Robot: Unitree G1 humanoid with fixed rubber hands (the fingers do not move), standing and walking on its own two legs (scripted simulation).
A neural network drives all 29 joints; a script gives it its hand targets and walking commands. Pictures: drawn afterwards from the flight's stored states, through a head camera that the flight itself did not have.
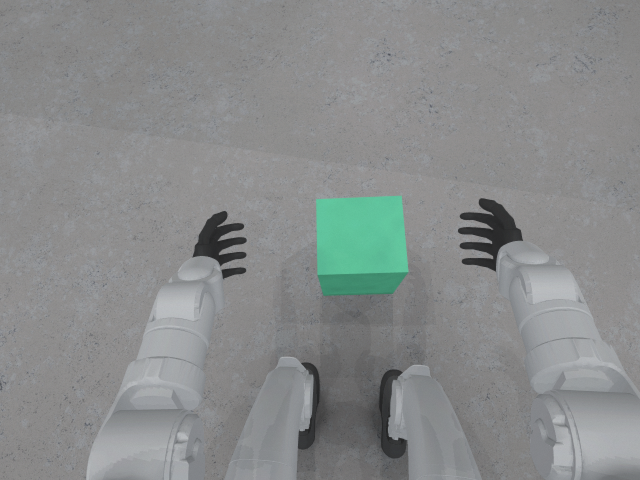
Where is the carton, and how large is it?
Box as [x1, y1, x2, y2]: [316, 196, 407, 295]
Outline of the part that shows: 401,196 316,199 317,274 323,295 393,292 407,273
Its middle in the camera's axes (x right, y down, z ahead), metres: +0.10 +0.03 +0.98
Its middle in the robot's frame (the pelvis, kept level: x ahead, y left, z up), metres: +0.52 -0.01 -0.55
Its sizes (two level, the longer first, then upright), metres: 0.193 0.176 0.274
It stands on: the floor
